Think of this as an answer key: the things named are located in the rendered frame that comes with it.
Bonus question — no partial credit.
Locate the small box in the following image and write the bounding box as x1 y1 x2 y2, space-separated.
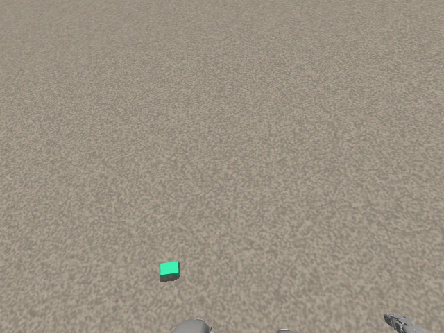
160 261 180 277

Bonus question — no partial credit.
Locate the right robot hand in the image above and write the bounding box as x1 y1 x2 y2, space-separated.
384 314 426 333

